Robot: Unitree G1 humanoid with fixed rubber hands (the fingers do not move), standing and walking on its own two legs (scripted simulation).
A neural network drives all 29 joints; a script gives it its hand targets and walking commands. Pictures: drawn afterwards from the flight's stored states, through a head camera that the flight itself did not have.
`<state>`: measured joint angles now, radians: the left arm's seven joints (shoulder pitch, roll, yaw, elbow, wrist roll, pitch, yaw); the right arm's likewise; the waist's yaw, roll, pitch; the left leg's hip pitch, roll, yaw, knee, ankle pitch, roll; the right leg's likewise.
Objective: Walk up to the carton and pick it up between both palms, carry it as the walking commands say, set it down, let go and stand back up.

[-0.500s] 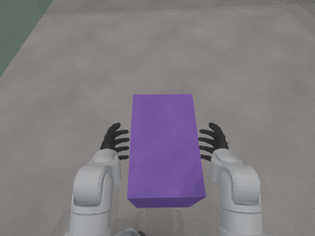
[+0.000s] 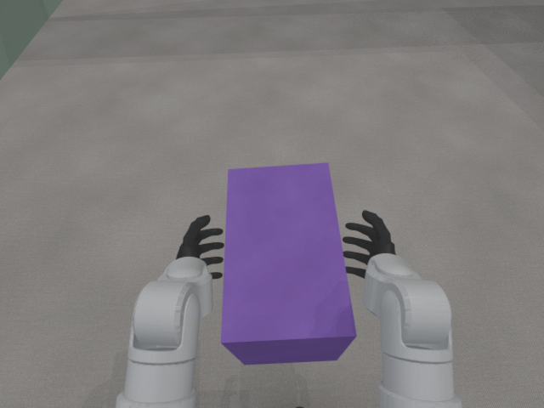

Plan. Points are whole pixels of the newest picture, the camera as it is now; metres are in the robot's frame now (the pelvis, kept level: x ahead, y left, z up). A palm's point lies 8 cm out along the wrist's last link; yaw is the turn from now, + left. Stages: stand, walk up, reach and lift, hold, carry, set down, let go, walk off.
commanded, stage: carry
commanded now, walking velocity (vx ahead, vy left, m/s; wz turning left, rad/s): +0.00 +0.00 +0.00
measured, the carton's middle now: (284, 268) +0.35 -0.02 -0.02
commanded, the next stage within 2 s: none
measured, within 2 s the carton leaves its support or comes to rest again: neither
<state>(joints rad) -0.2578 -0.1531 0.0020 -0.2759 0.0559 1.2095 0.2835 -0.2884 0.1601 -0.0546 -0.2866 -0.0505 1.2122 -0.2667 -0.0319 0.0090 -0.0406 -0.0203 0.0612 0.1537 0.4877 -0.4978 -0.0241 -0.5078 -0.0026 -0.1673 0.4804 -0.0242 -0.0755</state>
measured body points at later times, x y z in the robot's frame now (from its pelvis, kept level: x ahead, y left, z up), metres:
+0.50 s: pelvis +0.25 -0.01 +0.01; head +0.26 -0.02 +0.46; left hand +0.56 +0.12 +0.10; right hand +0.56 -0.13 +0.10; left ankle +0.26 +0.07 -0.72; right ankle +0.16 -0.11 -0.72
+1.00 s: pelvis +0.35 -0.07 +0.03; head +0.40 -0.11 +0.48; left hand +0.67 +0.04 +0.09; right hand +0.66 -0.22 +0.07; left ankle +0.27 +0.09 -0.70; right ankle +0.24 -0.12 -0.67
